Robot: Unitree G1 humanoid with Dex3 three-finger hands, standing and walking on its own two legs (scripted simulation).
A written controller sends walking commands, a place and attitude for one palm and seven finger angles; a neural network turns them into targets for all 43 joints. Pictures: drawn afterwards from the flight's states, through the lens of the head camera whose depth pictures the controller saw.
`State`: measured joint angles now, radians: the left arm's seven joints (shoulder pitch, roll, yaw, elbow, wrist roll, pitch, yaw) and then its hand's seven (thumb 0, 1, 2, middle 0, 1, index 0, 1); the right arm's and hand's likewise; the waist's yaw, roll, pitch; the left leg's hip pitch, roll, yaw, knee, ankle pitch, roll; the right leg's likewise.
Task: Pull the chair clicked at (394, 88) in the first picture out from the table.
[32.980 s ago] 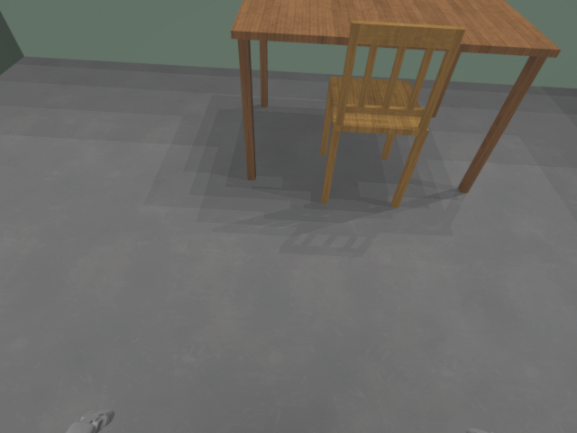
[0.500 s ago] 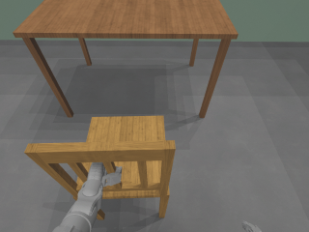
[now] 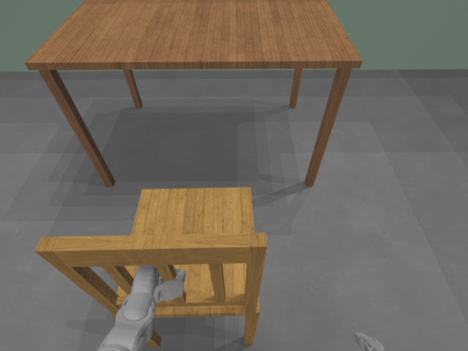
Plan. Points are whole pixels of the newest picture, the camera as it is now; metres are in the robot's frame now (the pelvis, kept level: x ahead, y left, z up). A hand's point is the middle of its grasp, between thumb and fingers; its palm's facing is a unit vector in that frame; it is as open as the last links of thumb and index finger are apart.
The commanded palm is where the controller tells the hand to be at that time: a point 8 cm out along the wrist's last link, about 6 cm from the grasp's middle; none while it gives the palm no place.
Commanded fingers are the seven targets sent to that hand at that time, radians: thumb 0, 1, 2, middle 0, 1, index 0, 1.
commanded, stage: stop walking, hand still on the chair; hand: left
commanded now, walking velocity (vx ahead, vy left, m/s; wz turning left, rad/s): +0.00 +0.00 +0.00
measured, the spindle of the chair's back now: (172, 281) +0.27 +0.15 -0.12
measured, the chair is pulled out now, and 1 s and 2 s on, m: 0.63 0.63 0.63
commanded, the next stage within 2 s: open the thumb and straighten the fingers in 0.22 s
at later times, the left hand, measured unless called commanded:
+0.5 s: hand (174, 278) +0.26 +0.14 -0.08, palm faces +0.04 -0.99 -0.12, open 6.5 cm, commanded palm +0.24 +0.19 -0.06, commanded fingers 0.00 -0.31 0.32 -0.50 -1.45 -0.50 -1.45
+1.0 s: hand (167, 273) +0.28 +0.15 -0.09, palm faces +0.04 -0.99 -0.13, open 16.6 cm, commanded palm +0.25 +0.21 -0.07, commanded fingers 0.00 -0.55 0.20 0.00 0.00 0.00 0.00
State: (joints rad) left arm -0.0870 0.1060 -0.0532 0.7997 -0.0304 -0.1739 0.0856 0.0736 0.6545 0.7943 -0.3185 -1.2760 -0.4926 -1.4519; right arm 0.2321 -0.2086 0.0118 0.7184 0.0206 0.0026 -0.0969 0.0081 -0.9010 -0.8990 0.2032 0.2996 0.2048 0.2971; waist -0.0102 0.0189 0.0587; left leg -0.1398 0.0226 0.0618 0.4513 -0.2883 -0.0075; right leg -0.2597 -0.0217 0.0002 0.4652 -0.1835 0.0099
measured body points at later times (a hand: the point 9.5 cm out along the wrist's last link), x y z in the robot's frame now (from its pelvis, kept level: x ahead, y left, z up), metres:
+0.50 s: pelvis -0.01 -0.01 -0.01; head +0.03 -0.01 +0.44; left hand +0.26 +0.19 -0.07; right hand +0.12 -0.27 -0.12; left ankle -0.03 +0.12 -0.74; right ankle +0.04 -0.13 -0.74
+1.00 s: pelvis +0.02 -0.01 -0.04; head +0.07 -0.02 +0.41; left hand +0.27 +0.21 -0.08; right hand +0.17 -0.25 -0.14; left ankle -0.03 +0.12 -0.74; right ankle +0.04 -0.13 -0.74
